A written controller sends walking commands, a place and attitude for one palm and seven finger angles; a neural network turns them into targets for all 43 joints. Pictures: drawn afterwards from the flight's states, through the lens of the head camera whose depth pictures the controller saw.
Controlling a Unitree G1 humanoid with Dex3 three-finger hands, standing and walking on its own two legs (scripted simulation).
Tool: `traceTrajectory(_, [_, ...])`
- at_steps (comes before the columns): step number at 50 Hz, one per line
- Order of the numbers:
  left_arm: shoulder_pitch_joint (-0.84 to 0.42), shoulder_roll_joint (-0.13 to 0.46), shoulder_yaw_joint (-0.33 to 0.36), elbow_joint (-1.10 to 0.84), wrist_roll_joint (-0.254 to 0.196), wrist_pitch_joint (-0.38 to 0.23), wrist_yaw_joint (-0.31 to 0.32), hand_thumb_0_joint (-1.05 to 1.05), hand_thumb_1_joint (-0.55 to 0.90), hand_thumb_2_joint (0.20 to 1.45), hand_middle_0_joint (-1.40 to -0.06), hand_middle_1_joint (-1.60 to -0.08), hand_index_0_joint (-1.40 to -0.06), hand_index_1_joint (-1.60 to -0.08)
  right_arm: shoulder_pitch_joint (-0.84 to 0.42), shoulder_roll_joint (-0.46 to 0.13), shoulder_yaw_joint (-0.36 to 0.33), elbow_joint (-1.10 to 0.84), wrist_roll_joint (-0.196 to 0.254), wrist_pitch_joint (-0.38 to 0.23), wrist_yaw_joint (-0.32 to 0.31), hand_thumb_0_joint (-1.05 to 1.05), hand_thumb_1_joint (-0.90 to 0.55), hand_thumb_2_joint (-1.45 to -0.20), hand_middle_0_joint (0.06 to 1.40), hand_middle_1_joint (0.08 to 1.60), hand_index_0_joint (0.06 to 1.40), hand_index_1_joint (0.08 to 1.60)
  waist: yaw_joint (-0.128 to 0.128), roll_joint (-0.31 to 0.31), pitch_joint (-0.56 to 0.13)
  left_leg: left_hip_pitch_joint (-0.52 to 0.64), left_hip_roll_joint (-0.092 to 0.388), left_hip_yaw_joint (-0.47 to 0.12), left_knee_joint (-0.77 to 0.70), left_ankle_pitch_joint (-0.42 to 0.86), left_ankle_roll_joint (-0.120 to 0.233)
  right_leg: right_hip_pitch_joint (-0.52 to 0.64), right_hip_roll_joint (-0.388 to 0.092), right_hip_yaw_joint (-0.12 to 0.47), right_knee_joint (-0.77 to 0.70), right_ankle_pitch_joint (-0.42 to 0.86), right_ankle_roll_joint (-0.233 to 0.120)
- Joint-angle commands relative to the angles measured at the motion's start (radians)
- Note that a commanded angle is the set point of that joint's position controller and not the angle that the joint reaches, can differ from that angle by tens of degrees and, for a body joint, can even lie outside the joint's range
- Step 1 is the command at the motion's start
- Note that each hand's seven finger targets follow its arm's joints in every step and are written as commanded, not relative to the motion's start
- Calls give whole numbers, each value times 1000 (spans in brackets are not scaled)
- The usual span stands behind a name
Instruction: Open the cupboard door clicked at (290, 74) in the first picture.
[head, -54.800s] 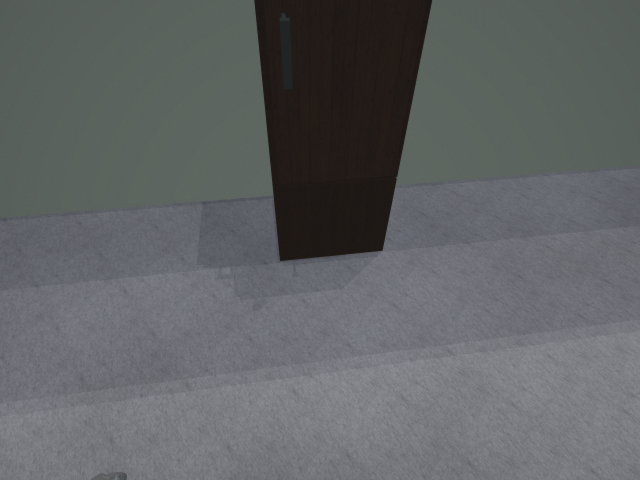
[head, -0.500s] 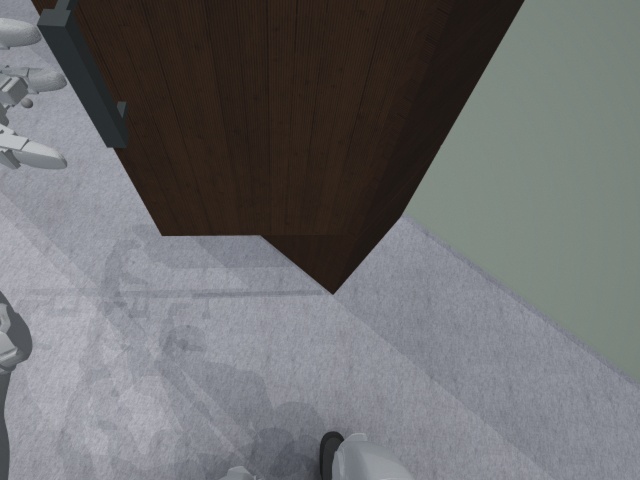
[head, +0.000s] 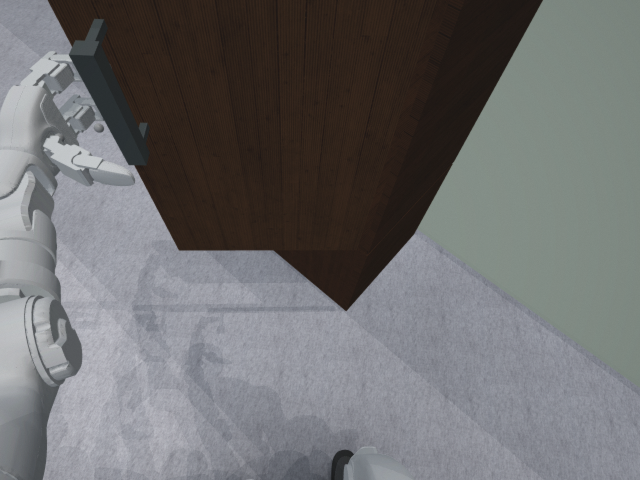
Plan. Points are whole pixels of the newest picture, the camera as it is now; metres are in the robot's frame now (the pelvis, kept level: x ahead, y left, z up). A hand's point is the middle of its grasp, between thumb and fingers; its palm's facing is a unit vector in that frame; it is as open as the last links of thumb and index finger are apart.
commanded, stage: slide the fingers in behind the handle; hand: left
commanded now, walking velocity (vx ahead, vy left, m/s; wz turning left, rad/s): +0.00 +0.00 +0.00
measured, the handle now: (120, 99) +0.55 +0.21 +0.12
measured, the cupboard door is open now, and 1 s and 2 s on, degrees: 43 43 44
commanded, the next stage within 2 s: close the thumb around the handle in 0.90 s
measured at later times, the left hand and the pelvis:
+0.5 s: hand (125, 131) +0.49 +0.19 +0.13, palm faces -0.06 -1.00 -0.01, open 14.0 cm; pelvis -0.01 -0.01 +0.00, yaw +0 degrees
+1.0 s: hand (130, 128) +0.50 +0.19 +0.12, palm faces -0.06 -1.00 -0.02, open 14.0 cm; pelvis -0.01 -0.01 +0.00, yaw +0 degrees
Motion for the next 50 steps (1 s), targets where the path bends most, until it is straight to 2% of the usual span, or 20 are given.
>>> traceTrajectory(1, [-448, 298, 53, -239, -22, -85, 9, 0, -500, 300, -300, -1200, -300, -1200, 170, -190, -78, -47, 1, -15, -13, 0, -900, -900, 200, 300, 200, 300, 3, 121, -467, 155, 1, -93, -68, 582, -35, 362, 28, 91, 22, 418, -12])
traceTrajectory(11, [-393, 293, 65, -238, -31, -79, 19, 0, -500, 300, -300, -1200, -300, -1200, 165, -190, -81, -48, 7, -18, -12, 0, -900, -900, 200, 300, 200, 300, 13, 92, -436, 106, -6, -72, -88, 492, -18, 399, 24, 99, 8, 408, -12])
traceTrajectory(13, [-440, 268, 31, -209, -27, -72, 22, 0, -500, 300, -300, -1200, -300, -1200, 160, -191, -77, -41, 9, -21, -15, 0, -900, -900, 200, 300, 200, 300, -14, 53, -375, 58, -9, -68, -101, 388, -11, 384, 21, 104, -8, 351, -6])
traceTrajectory(14, [-449, 287, 41, -219, -21, -75, 24, 0, -500, 300, -300, -1200, -300, -1200, 165, -194, -78, -40, 9, -24, -18, 0, -900, -900, 200, 300, 200, 300, -8, 50, -392, 60, -10, -72, -104, 386, -10, 398, 20, 106, -6, 348, -8])
traceTrajectory(16, [-489, 269, 22, -265, -18, -94, 28, 0, -500, 300, -300, -1200, -300, -1200, 161, -188, -79, -40, 7, -31, -20, 0, -900, -900, 200, 300, 200, 300, -7, 123, -443, 118, -11, -78, -99, 424, -16, 380, 21, 103, -1, 348, -12])
traceTrajectory(17, [-486, 240, 6, -247, -21, -94, 31, 0, -500, 300, -300, -1200, -300, -1200, 164, -185, -79, -32, 6, -35, -20, 0, -900, -900, 200, 300, 200, 300, -13, 123, -434, 130, -9, -79, -97, 432, -17, 364, 23, 102, -5, 346, -11])
traceTrajectory(20, [-467, 231, 16, -206, -36, -94, 40, 0, -500, 300, -300, -1200, -300, -1200, 169, -191, -79, -27, 6, -43, -21, 0, -900, -900, 200, 300, 200, 300, -17, 58, -407, 103, -8, -80, -98, 410, -13, 367, 25, 98, -9, 331, -13])
traceTrajectory(23, [-487, 237, 8, -170, -13, -80, 53, 0, -500, 300, -300, -1200, -300, -1200, 167, -191, -75, -19, 6, -47, -19, 0, -900, -900, 200, 300, 200, 300, -25, 49, -372, 56, -12, -76, -108, 353, -10, 365, 18, 105, -13, 306, -7])
traceTrajectory(25, [-485, 248, 16, -214, -6, -96, 60, 0, -500, 300, -300, -1200, -300, -1200, 168, -188, -77, -34, 3, -49, -18, 0, -900, -900, 200, 300, 200, 300, -8, 103, -430, 93, -14, -77, -100, 397, -13, 373, 19, 103, 3, 325, -15])
traceTrajectory(29, [-491, 277, 35, -175, -2, -94, 67, 0, -500, 300, -300, -1200, -300, -1200, 170, -193, -75, -29, 5, -50, -17, 0, -900, -900, 200, 300, 200, 300, -15, 56, -404, 53, -12, -74, -100, 358, -11, 377, 19, 112, -4, 309, -8])
traceTrajectory(32, [-497, 271, 28, -199, 4, -107, 61, 0, -500, 300, -300, -1200, -300, -1200, 173, -188, -76, -32, 3, -52, -18, 0, -900, -900, 200, 300, 200, 300, -9, 98, -452, 93, -11, -77, -94, 408, -16, 380, 20, 109, 6, 341, -11])
traceTrajectory(33, [-475, 251, 15, -192, 2, -104, 57, 0, -500, 300, -300, -1200, -300, -1200, 170, -187, -75, -35, 4, -52, -17, 0, -900, -900, 200, 300, 200, 300, -5, 105, -437, 98, -10, -80, -96, 415, -19, 367, 21, 104, 7, 336, -12])
traceTrajectory(34, [-491, 216, -10, -190, -6, -100, 53, 0, -500, 300, -300, -1200, -300, -1200, 168, -186, -75, -32, 6, -53, -16, 0, -900, -900, 200, 300, 200, 300, -21, 86, -416, 100, -7, -79, -97, 399, -17, 351, 23, 103, -2, 322, -9])
traceTrajectory(37, [-515, 244, 18, -144, -13, -86, 56, 0, -500, 300, -300, -1200, -300, -1200, 182, -194, -75, -16, 4, -54, -21, 0, -900, -900, 200, 300, 200, 300, -30, 47, -390, 74, -6, -84, -97, 379, -15, 341, 23, 100, -5, 309, -7])
traceTrajectory(41, [-497, 288, 44, -215, 5, -106, 63, 0, -500, 300, -300, -1200, -300, -1200, 185, -189, -77, -29, -1, -55, -17, 0, -900, -900, 200, 300, 200, 300, -1, 113, -472, 104, -11, -82, -89, 446, -20, 383, 21, 107, 13, 363, -14])
traceTrajectory(42, [-483, 255, 19, -221, 7, -108, 60, 0, -500, 300, -300, -1200, -300, -1200, 183, -185, -78, -30, 0, -53, -15, 0, -900, -900, 200, 300, 200, 300, -4, 132, -472, 130, -7, -82, -87, 477, -23, 364, 23, 103, 13, 372, -14])
traceTrajectory(45, [-493, 215, 2, -174, -18, -99, 56, 0, -500, 300, -300, -1200, -300, -1200, 184, -190, -78, -24, 3, -51, -18, 0, -900, -900, 200, 300, 200, 300, -27, 54, -399, 102, -5, -87, -94, 426, -17, 343, 27, 93, 0, 334, -11])
traceTrajectory(47, [-510, 233, 15, -199, -13, -97, 58, 0, -500, 300, -300, -1200, -300, -1200, 184, -191, -80, -21, 2, -52, -18, 0, -900, -900, 200, 300, 200, 300, -17, 106, -430, 122, -6, -84, -94, 438, -21, 340, 24, 98, 1, 337, -11])
traceTrajectory(49, [-486, 247, 26, -189, -6, -92, 64, 0, -500, 300, -300, -1200, -300, -1200, 189, -192, -80, -19, 0, -50, -17, 0, -900, -900, 200, 300, 200, 300, -12, 70, -421, 104, -5, -85, -94, 443, -20, 351, 25, 97, 1, 344, -10])
traceTrajectory(50, [-500, 254, 27, -213, -4, -101, 69, 0, -500, 300, -300, -1200, -300, -1200, 188, -190, -79, -24, -1, -51, -18, 0, -900, -900, 200, 300, 200, 300, -11, 98, -433, 119, -7, -88, -91, 467, -21, 351, 26, 96, 9, 355, -14])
